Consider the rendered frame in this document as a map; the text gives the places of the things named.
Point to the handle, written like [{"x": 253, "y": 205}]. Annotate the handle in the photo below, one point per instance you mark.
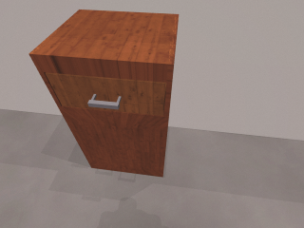
[{"x": 104, "y": 104}]

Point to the drawer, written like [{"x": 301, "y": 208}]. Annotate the drawer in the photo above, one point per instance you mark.
[{"x": 138, "y": 96}]

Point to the cabinet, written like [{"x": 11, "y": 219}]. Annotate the cabinet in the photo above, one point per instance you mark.
[{"x": 121, "y": 45}]

